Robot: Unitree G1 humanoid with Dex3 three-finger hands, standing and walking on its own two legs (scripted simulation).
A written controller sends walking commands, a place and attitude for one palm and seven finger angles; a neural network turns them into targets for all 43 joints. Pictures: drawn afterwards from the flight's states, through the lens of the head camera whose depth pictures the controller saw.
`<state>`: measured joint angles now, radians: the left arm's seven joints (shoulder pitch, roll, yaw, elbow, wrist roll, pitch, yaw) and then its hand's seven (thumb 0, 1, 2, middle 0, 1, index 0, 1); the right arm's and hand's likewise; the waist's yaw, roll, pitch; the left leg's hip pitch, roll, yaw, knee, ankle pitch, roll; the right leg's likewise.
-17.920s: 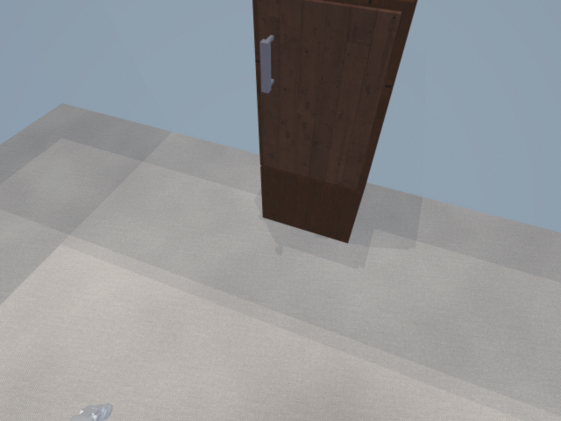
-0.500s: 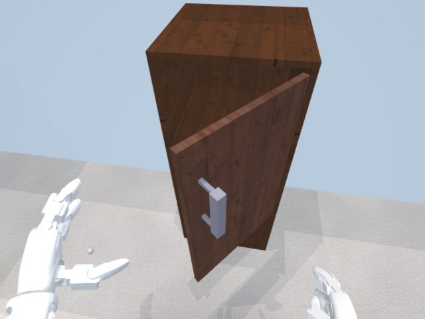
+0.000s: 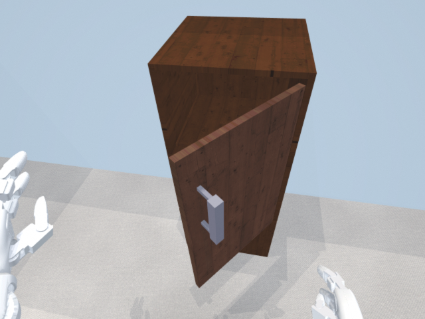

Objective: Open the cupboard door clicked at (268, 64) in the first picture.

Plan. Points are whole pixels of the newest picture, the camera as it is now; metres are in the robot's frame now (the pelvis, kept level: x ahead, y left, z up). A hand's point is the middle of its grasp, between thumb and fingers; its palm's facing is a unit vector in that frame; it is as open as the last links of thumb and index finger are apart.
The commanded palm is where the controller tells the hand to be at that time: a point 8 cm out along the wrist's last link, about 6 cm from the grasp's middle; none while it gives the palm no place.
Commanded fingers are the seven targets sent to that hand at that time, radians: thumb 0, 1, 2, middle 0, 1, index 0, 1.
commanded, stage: draw the hand back to the body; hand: left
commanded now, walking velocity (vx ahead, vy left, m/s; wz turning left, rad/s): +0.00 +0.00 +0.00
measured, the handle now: (209, 215) +0.33 +0.06 +0.00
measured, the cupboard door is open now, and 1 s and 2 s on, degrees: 52 52 52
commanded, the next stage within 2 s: step back with the hand held close in 0.26 s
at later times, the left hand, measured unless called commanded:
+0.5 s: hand (52, 228) +0.18 +0.26 +0.16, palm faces +0.46 -0.78 -0.44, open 7.4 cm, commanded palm +0.13 +0.29 +0.17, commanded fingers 0.00 0.90 0.90 -0.20 -0.30 -0.20 -0.30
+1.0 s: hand (12, 273) +0.12 +0.28 +0.15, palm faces +0.42 -0.77 -0.49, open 7.4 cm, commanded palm +0.06 +0.31 +0.17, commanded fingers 0.00 0.90 0.90 -0.20 -0.30 -0.20 -0.30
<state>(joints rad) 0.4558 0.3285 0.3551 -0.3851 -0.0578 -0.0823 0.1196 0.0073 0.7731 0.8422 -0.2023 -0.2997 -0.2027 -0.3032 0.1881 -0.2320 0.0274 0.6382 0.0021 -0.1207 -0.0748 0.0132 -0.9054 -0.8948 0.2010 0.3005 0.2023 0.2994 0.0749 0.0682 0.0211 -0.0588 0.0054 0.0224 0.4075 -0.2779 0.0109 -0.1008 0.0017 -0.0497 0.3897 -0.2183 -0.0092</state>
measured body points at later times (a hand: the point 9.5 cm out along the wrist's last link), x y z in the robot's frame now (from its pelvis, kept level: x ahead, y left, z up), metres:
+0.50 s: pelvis -0.01 -0.01 +0.00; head -0.02 -0.03 +0.45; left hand +0.15 +0.29 +0.18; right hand +0.17 -0.23 -0.09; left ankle -0.03 +0.11 -0.74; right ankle +0.00 -0.11 -0.74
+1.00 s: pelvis -0.08 +0.02 -0.01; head -0.07 +0.02 +0.44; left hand +0.09 +0.32 +0.18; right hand +0.09 -0.23 -0.08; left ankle -0.03 +0.11 -0.74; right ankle +0.00 -0.11 -0.74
